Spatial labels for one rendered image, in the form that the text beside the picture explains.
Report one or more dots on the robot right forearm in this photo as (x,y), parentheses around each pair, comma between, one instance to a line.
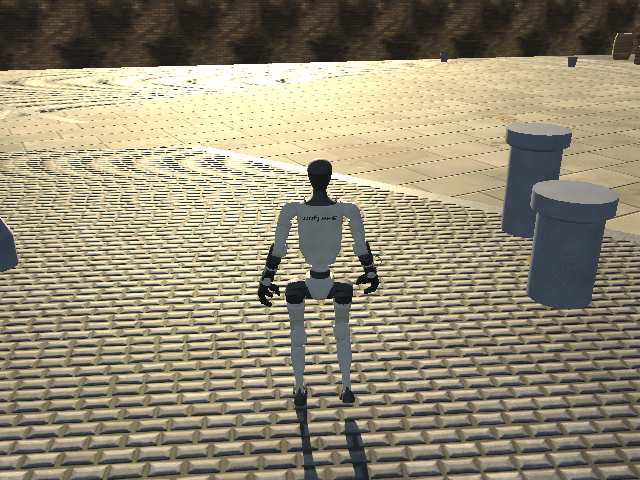
(368,263)

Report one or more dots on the robot head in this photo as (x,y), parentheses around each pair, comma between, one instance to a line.
(319,173)

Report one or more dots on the robot left forearm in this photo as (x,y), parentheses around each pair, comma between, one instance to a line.
(270,268)

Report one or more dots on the right robot hand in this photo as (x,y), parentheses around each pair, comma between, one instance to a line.
(364,279)

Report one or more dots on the left robot shin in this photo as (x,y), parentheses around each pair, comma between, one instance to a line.
(298,362)

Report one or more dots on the right robot upper arm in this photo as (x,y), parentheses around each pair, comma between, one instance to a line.
(351,211)

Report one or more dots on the left robot hand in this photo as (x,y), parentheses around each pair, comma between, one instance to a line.
(263,290)

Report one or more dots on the left robot upper arm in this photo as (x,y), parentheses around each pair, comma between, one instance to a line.
(288,211)

